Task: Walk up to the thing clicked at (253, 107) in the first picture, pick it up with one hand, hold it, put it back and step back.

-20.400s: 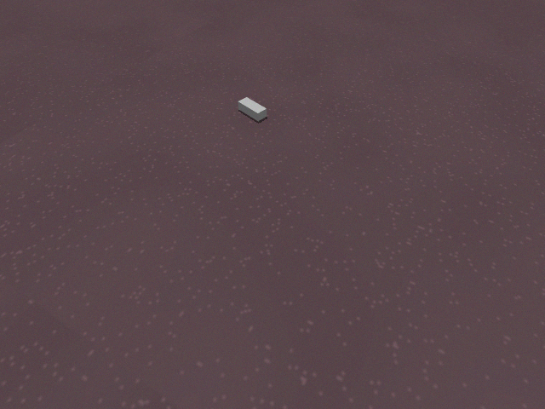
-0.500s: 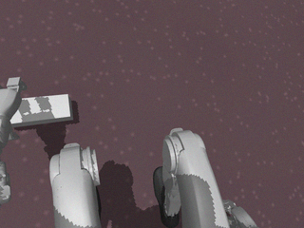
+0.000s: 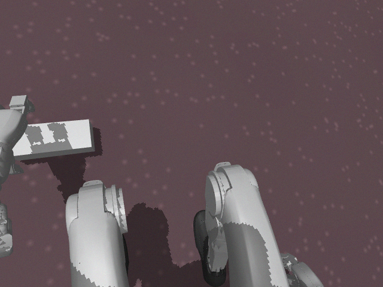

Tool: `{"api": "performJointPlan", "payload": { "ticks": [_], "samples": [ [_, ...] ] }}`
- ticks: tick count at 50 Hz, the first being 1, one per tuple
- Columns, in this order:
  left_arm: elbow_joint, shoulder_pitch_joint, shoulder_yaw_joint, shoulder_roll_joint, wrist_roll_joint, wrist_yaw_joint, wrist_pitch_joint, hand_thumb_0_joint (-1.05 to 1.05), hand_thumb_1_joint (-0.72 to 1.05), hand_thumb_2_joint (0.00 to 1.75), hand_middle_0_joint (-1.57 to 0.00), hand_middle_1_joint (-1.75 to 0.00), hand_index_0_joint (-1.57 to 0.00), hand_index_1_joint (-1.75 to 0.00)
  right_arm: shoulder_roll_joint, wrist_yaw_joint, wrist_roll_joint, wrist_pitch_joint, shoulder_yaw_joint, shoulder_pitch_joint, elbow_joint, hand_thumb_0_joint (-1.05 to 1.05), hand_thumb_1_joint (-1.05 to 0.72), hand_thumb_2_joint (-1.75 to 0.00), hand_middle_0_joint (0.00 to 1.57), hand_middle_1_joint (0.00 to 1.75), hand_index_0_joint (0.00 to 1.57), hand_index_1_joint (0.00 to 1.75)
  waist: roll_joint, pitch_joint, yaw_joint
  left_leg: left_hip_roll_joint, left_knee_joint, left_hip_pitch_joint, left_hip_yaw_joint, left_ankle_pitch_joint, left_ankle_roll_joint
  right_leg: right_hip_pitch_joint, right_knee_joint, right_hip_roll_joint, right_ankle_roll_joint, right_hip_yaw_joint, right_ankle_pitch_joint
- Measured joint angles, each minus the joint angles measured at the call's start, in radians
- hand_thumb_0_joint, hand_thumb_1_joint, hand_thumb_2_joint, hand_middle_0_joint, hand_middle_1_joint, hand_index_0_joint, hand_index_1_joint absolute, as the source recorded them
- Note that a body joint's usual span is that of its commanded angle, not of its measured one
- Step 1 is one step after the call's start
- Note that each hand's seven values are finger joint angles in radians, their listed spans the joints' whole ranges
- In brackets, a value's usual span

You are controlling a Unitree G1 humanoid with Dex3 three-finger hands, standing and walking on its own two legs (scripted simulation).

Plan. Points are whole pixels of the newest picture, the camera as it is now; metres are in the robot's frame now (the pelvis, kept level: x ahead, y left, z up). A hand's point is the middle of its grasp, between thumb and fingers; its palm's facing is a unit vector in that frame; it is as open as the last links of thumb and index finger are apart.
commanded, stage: rise first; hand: left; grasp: from above
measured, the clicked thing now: (53, 139) +0.45 +0.29 -0.29
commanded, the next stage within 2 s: approach in 0.24 s
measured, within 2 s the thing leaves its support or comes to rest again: neither
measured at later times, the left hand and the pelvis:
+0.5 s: hand (13, 142) +0.42 +0.32 -0.16, palm faces -0.46 -0.04 -0.89, open 14.2 cm; pelvis +0.00 +0.00 +0.01, yaw +0 degrees
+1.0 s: hand (46, 127) +0.46 +0.27 -0.19, palm faces -0.42 -0.03 -0.91, open 14.0 cm; pelvis +0.00 +0.00 -0.01, yaw -2 degrees
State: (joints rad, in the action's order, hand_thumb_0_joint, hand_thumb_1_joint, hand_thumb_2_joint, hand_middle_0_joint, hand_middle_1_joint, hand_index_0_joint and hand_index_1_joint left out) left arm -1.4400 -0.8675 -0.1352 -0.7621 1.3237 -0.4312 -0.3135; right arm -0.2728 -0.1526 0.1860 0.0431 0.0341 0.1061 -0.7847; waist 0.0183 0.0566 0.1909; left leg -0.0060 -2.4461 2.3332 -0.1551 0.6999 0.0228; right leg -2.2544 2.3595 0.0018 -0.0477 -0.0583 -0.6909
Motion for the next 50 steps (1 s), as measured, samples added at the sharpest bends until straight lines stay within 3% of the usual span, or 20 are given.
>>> {"api": "performJointPlan", "payload": {
  "ticks": [20, 24, 27, 33, 38, 42, 46, 50],
  "samples": [
    [0.001, -0.004, 0.007, 0.009, 0.003, -0.006, 0.020, 0.00, -0.58, 1.07, -0.08, -1.02, -0.06, -1.04, 0.003, 0.003, -0.012, 0.008, -0.002, 0.009, 0.002, 0.00, -0.91, -0.90, 0.20, 0.30, 0.21, 0.30, -0.002, 0.008, 0.007, -0.001, 0.014, -0.004, 0.006, -0.011, -0.004, 0.005, -0.012, 0.001, -0.001, 0.005, 0.009],
    [0.009, -0.005, 0.030, 0.019, -0.006, 0.005, 0.027, 0.00, -0.57, 1.06, -0.09, -1.03, -0.07, -1.04, 0.005, 0.003, -0.017, 0.008, -0.008, 0.016, 0.002, 0.00, -0.91, -0.90, 0.20, 0.30, 0.21, 0.30, -0.007, 0.014, 0.003, -0.001, 0.021, -0.007, 0.010, -0.013, -0.004, 0.007, -0.017, 0.002, -0.001, 0.007, 0.010],
    [-0.015, -0.032, 0.071, 0.030, -0.017, 0.010, 0.032, 0.00, -0.56, 1.05, -0.08, -1.04, -0.07, -1.05, 0.005, 0.003, -0.021, 0.014, -0.003, 0.018, -0.001, 0.00, -0.91, -0.89, 0.20, 0.30, 0.21, 0.30, -0.004, 0.017, 0.006, 0.000, 0.029, -0.011, 0.014, -0.016, -0.004, 0.007, -0.021, 0.002, 0.000, 0.010, 0.013],
    [-0.112, -0.112, 0.122, 0.050, -0.001, -0.017, 0.030, 0.00, -0.54, 1.03, -0.08, -1.07, -0.08, -1.06, 0.002, 0.005, -0.012, 0.034, 0.028, 0.013, 0.003, 0.00, -0.91, -0.89, 0.20, 0.30, 0.21, 0.30, 0.006, 0.007, 0.040, 0.003, 0.030, -0.010, 0.007, -0.024, 0.001, 0.003, -0.026, -0.002, 0.003, 0.004, 0.026],
    [-0.204, -0.167, 0.083, 0.039, 0.046, -0.086, 0.043, 0.00, -0.53, 1.03, -0.09, -1.08, -0.09, -1.07, -0.007, 0.002, 0.010, 0.055, 0.061, 0.015, 0.020, 0.00, -0.91, -0.89, 0.20, 0.30, 0.21, 0.30, 0.013, -0.016, 0.096, 0.006, 0.011, 0.003, -0.010, -0.025, 0.006, -0.011, -0.017, -0.010, 0.005, -0.009, 0.037],
    [-0.224, -0.171, 0.034, 0.024, 0.061, -0.140, 0.079, 0.00, -0.52, 1.03, -0.09, -1.08, -0.09, -1.07, -0.018, -0.008, 0.027, 0.063, 0.077, 0.031, 0.032, 0.00, -0.91, -0.89, 0.20, 0.30, 0.21, 0.30, 0.012, -0.035, 0.128, 0.009, -0.006, 0.017, -0.018, -0.023, 0.008, -0.027, -0.004, -0.016, 0.004, -0.014, 0.043],
    [-0.198, -0.143, -0.006, 0.007, 0.040, -0.150, 0.116, 0.01, -0.52, 1.03, -0.09, -1.07, -0.09, -1.07, -0.028, -0.022, 0.030, 0.067, 0.085, 0.050, 0.036, 0.00, -0.91, -0.89, 0.20, 0.30, 0.21, 0.30, 0.002, -0.051, 0.135, 0.015, -0.021, 0.025, -0.021, -0.017, 0.007, -0.040, 0.007, -0.024, 0.001, -0.015, 0.044],
    [-0.148, -0.101, -0.017, -0.003, -0.013, -0.116, 0.142, 0.01, -0.53, 1.03, -0.09, -1.06, -0.09, -1.05, -0.027, -0.033, 0.022, 0.064, 0.077, 0.064, 0.028, 0.00, -0.91, -0.89, 0.20, 0.30, 0.21, 0.30, -0.010, -0.056, 0.114, 0.020, -0.030, 0.028, -0.018, -0.008, 0.004, -0.046, 0.016, -0.028, -0.003, -0.011, 0.040]
  ]
}}
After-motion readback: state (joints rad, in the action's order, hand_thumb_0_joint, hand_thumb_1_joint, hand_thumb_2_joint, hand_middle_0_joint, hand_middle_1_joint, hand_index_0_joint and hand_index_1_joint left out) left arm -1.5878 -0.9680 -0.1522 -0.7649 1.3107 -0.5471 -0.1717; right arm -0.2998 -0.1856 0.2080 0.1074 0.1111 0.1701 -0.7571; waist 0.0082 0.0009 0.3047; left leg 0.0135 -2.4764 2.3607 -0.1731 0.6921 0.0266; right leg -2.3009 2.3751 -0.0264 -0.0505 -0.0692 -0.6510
